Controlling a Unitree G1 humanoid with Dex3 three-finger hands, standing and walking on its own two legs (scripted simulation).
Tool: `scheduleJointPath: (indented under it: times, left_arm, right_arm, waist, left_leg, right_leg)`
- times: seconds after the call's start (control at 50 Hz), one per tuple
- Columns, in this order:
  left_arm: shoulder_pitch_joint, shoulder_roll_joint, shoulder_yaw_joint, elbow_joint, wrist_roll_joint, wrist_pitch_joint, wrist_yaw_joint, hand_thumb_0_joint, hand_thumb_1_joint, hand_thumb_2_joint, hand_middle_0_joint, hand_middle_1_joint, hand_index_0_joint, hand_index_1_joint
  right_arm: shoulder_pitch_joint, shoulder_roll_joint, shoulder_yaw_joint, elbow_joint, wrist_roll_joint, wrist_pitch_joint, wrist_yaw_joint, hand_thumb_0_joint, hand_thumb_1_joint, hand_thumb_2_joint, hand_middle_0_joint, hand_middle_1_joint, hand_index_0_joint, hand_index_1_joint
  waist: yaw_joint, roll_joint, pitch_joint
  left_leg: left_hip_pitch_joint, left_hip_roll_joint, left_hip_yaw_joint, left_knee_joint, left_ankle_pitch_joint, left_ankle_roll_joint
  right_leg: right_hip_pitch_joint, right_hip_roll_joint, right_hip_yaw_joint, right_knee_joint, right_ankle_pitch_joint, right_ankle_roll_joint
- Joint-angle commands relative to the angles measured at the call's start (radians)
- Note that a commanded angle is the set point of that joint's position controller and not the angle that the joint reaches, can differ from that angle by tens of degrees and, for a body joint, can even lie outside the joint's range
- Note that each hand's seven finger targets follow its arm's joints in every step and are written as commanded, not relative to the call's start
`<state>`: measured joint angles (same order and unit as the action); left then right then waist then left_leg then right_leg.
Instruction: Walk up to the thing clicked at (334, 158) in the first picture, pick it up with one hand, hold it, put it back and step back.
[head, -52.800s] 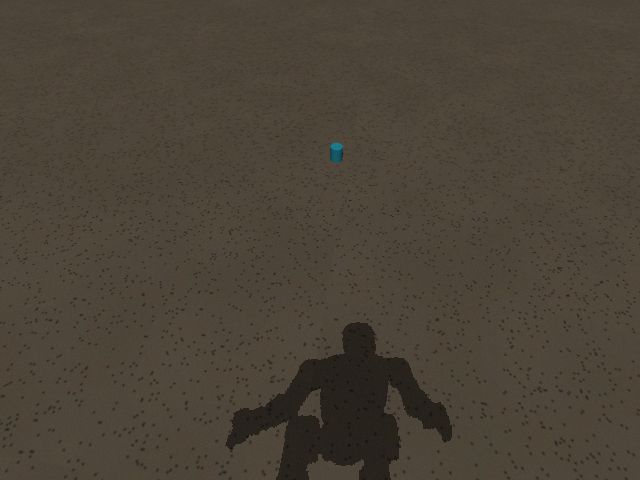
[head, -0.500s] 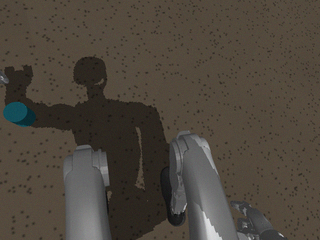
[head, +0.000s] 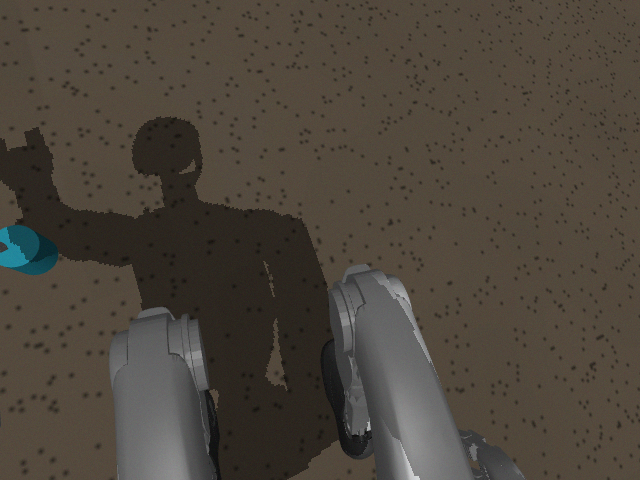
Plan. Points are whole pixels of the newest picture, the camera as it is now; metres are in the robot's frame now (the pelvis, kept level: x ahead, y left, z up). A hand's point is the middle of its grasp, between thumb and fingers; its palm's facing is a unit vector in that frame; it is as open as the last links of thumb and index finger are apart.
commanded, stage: home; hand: left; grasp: from above
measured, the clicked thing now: (26, 251) +0.44 +0.36 -0.31
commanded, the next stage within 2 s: none
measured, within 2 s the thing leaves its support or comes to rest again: neither
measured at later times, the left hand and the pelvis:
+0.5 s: hand out of the picture +0.28 +0.25 +0.09, palm faces -0.06 -0.87 -0.49, open 7.6 cm; pelvis +0.01 -0.01 +0.19, yaw +5 degrees
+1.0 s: hand out of the picture +0.23 +0.19 +0.30, palm faces +0.18 -0.96 -0.21, open 7.4 cm; pelvis +0.07 -0.01 +0.35, yaw +7 degrees
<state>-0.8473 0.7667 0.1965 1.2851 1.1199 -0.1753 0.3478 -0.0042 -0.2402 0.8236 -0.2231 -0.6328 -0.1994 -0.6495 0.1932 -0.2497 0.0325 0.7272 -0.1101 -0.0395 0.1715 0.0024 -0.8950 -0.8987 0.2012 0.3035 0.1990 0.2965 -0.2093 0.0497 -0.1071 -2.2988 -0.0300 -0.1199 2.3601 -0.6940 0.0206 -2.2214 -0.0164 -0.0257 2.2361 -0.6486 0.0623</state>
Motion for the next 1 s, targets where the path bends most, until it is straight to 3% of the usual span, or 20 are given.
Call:
scheduleJointPath:
  times: [0.0,0.02,0.06,0.1,0.16,0.18,0.24,0.34,0.4,0.42,0.46,0.5,0.64,0.72,0.76,0.82,0.9,0.98]
  left_arm:
    - [-0.037,0.203,0.005,-0.447,-0.263,0.097,-0.144,0.0,0.209,0.855,-0.215,-0.482,-0.202,-0.494]
    - [0.018,0.191,0.011,-0.54,-0.326,0.116,-0.185,0.0,0.289,0.894,-0.22,-0.478,-0.208,-0.49]
    - [0.188,0.092,-0.012,-0.639,-0.457,0.15,-0.263,0.0,0.449,0.939,-0.224,-0.455,-0.214,-0.464]
    - [0.242,0.064,-0.021,-0.751,-0.542,0.161,-0.324,0.0,0.609,0.969,-0.225,-0.426,-0.218,-0.432]
    - [0.271,0.085,0.04,-0.928,-0.631,0.155,-0.344,0.0,0.849,0.923,-0.207,-0.334,-0.205,-0.335]
    - [0.307,0.043,0.016,-0.967,-0.654,0.152,-0.346,0.0,0.893,0.912,-0.203,-0.312,-0.203,-0.313]
    - [0.417,-0.012,0.038,-0.968,-0.714,0.16,-0.329,0.0,0.9,0.9,-0.2,-0.3,-0.2,-0.3]
    - [0.591,-0.142,-0.019,-1.041,-0.811,0.243,-0.32,0.0,0.853,0.873,-0.195,-0.292,-0.195,-0.292]
    - [0.679,-0.192,-0.044,-1.16,-0.907,0.314,-0.318,0.0,0.897,0.898,-0.2,-0.299,-0.2,-0.299]
    - [0.685,-0.181,-0.022,-1.196,-0.942,0.334,-0.312,0.0,0.9,0.9,-0.2,-0.299,-0.2,-0.299]
    - [0.705,-0.21,-0.042,-1.232,-0.987,0.369,-0.304,0.0,0.9,0.9,-0.2,-0.3,-0.2,-0.3]
    - [0.709,-0.233,-0.051,-1.273,-1.014,0.39,-0.294,0.0,0.9,0.9,-0.2,-0.3,-0.2,-0.3]
    - [0.919,-0.328,-0.04,-1.327,-1.116,0.471,-0.259,0.0,0.9,0.9,-0.2,-0.301,-0.2,-0.301]
    - [1.023,-0.373,-0.043,-1.357,-1.161,0.514,-0.261,0.0,0.9,0.9,-0.2,-0.302,-0.2,-0.301]
    - [1.074,-0.401,-0.064,-1.39,-1.175,0.534,-0.268,0.0,0.9,0.9,-0.2,-0.302,-0.2,-0.301]
    - [1.167,-0.416,-0.061,-1.437,-1.193,0.561,-0.273,0.0,0.9,0.9,-0.2,-0.302,-0.2,-0.301]
    - [1.257,-0.437,-0.082,-1.519,-1.191,0.578,-0.28,0.0,0.9,0.9,-0.2,-0.301,-0.2,-0.301]
    - [1.315,-0.453,-0.098,-1.572,-1.186,0.588,-0.29,0.0,0.9,0.9,-0.2,-0.301,-0.2,-0.301]
  right_arm:
    - [0.184,-0.301,-0.124,-0.086,0.057,-0.002,-0.025,0.0,-0.892,-0.897,0.199,0.299,0.199,0.299]
    - [0.172,-0.296,-0.126,-0.106,0.068,0.005,-0.034,0.0,-0.893,-0.897,0.199,0.299,0.199,0.299]
    - [0.144,-0.269,-0.116,-0.125,0.079,0.013,-0.054,0.0,-0.895,-0.897,0.199,0.299,0.199,0.299]
    - [0.128,-0.253,-0.11,-0.125,0.086,0.014,-0.076,0.0,-0.896,-0.898,0.199,0.299,0.199,0.299]
    - [0.101,-0.23,-0.112,-0.154,0.099,0.015,-0.106,0.0,-0.899,-0.899,0.2,0.3,0.2,0.3]
    - [0.087,-0.211,-0.109,-0.17,0.101,0.01,-0.112,0.0,-0.9,-0.9,0.2,0.3,0.2,0.3]
    - [0.051,-0.196,-0.111,-0.199,0.112,0.001,-0.131,0.0,-0.9,-0.9,0.2,0.3,0.2,0.3]
    - [-0.013,-0.186,-0.115,-0.251,0.131,-0.018,-0.151,0.0,-0.9,-0.9,0.2,0.3,0.2,0.3]
    - [-0.043,-0.176,-0.111,-0.281,0.139,-0.032,-0.171,0.0,-0.899,-0.9,0.2,0.3,0.2,0.3]
    - [-0.049,-0.174,-0.104,-0.29,0.144,-0.036,-0.178,0.0,-0.9,-0.9,0.2,0.3,0.2,0.3]
    - [-0.063,-0.156,-0.092,-0.297,0.149,-0.048,-0.196,0.0,-0.9,-0.9,0.2,0.3,0.2,0.3]
    - [-0.058,-0.147,-0.086,-0.298,0.151,-0.063,-0.215,0.0,-0.901,-0.9,0.2,0.299,0.2,0.299]
    - [-0.014,-0.11,-0.052,-0.304,0.155,-0.11,-0.275,0.0,-0.901,-0.899,0.199,0.299,0.199,0.299]
    - [0.002,-0.101,-0.039,-0.309,0.153,-0.135,-0.312,0.0,-0.902,-0.899,0.199,0.299,0.199,0.299]
    - [0.015,-0.093,-0.033,-0.32,0.153,-0.148,-0.327,0.0,-0.902,-0.899,0.199,0.299,0.199,0.299]
    - [0.042,-0.089,-0.036,-0.334,0.149,-0.166,-0.342,0.0,-0.902,-0.899,0.199,0.299,0.199,0.299]
    - [0.061,-0.075,-0.039,-0.352,0.141,-0.188,-0.358,0.0,-0.901,-0.899,0.199,0.299,0.2,0.299]
    - [0.058,-0.069,-0.04,-0.368,0.135,-0.207,-0.368,0.0,-0.901,-0.899,0.199,0.299,0.2,0.299]
  waist:
    - [0.078,0.276,-0.842]
    - [0.081,0.243,-0.863]
    - [0.077,0.152,-0.755]
    - [0.075,0.097,-0.689]
    - [0.105,0.11,-0.716]
    - [0.109,0.123,-0.718]
    - [0.13,0.117,-0.629]
    - [0.136,0.128,-0.552]
    - [0.122,0.095,-0.548]
    - [0.122,0.08,-0.535]
    - [0.109,0.067,-0.485]
    - [0.095,0.076,-0.465]
    - [0.117,0.063,-0.411]
    - [0.132,0.05,-0.33]
    - [0.134,0.047,-0.286]
    - [0.148,0.022,-0.259]
    - [0.156,0.019,-0.215]
    - [0.159,-0.014,-0.15]
  left_leg:
    - [0.8,0.0,0.031,-0.467,0.261,-0.003]
    - [0.804,0.0,0.022,-0.488,0.264,0.0]
    - [0.749,0.006,0.03,-0.516,0.274,0.01]
    - [0.743,0.013,0.035,-0.531,0.302,0.015]
    - [0.812,0.019,0.043,-0.57,0.32,0.011]
    - [0.82,0.021,0.052,-0.592,0.308,0.011]
    - [0.858,0.027,0.046,-0.69,0.197,0.007]
    - [0.983,0.039,0.02,-0.865,0.072,-0.002]
    - [1.061,0.034,0.025,-0.93,0.068,0.0]
    - [1.073,0.032,0.025,-0.952,0.045,0.004]
    - [1.103,0.034,0.032,-0.991,0.033,0.004]
    - [1.149,0.033,0.028,-1.028,0.044,0.003]
    - [1.341,0.03,0.032,-1.178,0.206,-0.006]
    - [1.433,0.035,0.024,-1.28,0.237,-0.012]
    - [1.474,0.035,0.022,-1.331,0.246,-0.014]
    - [1.538,0.033,0.038,-1.382,0.306,-0.013]
    - [1.609,0.028,0.059,-1.442,0.375,-0.015]
    - [1.63,0.022,0.07,-1.48,0.37,-0.007]
  right_leg:
    - [0.474,0.025,-0.094,-0.301,0.255,-0.089]
    - [0.507,0.029,-0.091,-0.319,0.263,-0.089]
    - [0.565,0.033,-0.079,-0.376,0.286,-0.086]
    - [0.605,0.035,-0.065,-0.425,0.309,-0.086]
    - [0.685,0.026,-0.043,-0.486,0.311,-0.093]
    - [0.711,0.027,-0.039,-0.5,0.301,-0.091]
    - [0.714,0.02,-0.032,-0.573,0.199,-0.096]
    - [0.79,0.02,-0.037,-0.694,0.102,-0.095]
    - [0.898,0.021,-0.025,-0.798,0.092,-0.088]
    - [0.937,0.02,-0.017,-0.831,0.075,-0.085]
    - [0.977,0.024,-0.007,-0.888,0.061,-0.083]
    - [1.012,0.022,-0.001,-0.927,0.074,-0.081]
    - [1.246,0.022,0.003,-1.093,0.212,-0.079]
    - [1.339,0.026,-0.004,-1.184,0.238,-0.076]
    - [1.381,0.028,-0.009,-1.233,0.245,-0.075]
    - [1.475,0.033,-0.016,-1.305,0.294,-0.07]
    - [1.557,0.04,-0.027,-1.378,0.349,-0.066]
    - [1.592,0.044,-0.034,-1.434,0.341,-0.063]
